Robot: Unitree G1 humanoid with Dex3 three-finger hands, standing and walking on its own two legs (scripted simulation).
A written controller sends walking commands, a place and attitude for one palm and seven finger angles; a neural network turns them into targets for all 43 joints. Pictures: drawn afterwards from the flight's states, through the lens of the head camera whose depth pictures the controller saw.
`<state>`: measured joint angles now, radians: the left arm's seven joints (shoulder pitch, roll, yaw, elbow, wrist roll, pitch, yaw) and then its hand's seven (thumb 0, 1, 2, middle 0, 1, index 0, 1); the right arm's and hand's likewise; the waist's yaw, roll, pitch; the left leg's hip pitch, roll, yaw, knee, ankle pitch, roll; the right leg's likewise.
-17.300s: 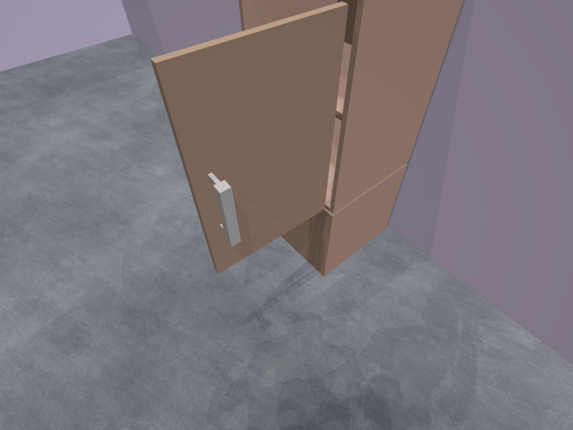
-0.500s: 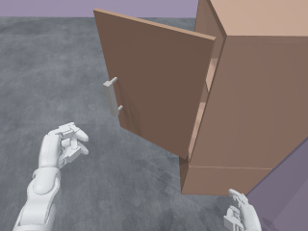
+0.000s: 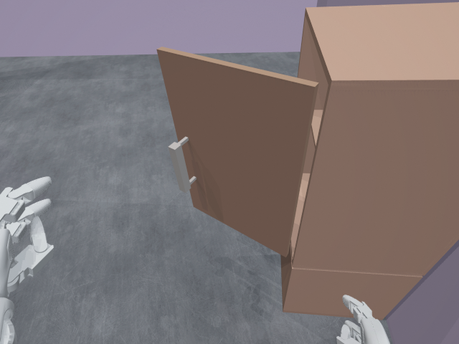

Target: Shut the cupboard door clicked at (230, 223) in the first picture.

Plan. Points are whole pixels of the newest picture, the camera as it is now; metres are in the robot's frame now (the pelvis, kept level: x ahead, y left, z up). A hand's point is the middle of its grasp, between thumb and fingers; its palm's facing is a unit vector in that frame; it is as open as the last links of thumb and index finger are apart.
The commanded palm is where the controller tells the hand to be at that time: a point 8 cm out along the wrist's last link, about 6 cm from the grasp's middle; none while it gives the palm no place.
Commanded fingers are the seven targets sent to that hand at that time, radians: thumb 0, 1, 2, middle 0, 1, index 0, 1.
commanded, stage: draw the hand back to the body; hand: left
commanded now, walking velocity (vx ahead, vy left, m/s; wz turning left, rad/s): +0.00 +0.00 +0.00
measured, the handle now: (185, 164) +0.62 +0.23 -0.09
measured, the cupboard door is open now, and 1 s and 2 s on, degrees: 61 61 61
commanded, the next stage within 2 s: step back with the hand held close in 0.34 s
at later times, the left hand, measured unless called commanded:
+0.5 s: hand (55, 255) +0.18 +0.25 +0.16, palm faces +0.44 -0.79 -0.42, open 7.4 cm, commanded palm +0.13 +0.29 +0.17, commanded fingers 0.00 0.90 0.90 -0.20 -0.30 -0.20 -0.30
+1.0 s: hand (19, 267) +0.16 +0.29 +0.16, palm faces +0.38 -0.77 -0.51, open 7.4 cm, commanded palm +0.10 +0.33 +0.17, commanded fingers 0.00 0.90 0.90 -0.20 -0.30 -0.20 -0.30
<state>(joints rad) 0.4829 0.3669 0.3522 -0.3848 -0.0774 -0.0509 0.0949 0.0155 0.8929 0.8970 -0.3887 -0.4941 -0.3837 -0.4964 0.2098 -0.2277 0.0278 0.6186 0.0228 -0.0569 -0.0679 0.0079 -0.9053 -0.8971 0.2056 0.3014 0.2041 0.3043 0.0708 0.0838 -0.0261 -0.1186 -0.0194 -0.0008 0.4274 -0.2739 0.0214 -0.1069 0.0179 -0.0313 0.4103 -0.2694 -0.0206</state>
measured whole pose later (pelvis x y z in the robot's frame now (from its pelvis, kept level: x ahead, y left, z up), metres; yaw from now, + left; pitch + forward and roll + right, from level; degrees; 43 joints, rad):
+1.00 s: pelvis -0.05 +0.03 -0.01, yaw -2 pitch +2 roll +0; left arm 0.55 0.44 0.43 -0.45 -0.07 -0.16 0.12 0.01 0.89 0.90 -0.21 -0.30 -0.21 -0.30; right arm 0.18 -0.23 0.00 0.53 0.03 0.04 -0.09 0.01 -0.91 -0.90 0.21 0.30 0.20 0.30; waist 0.00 0.03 -0.02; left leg -0.31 -0.05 0.05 0.51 -0.24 0.07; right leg -0.32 -0.01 0.01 0.51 -0.23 0.02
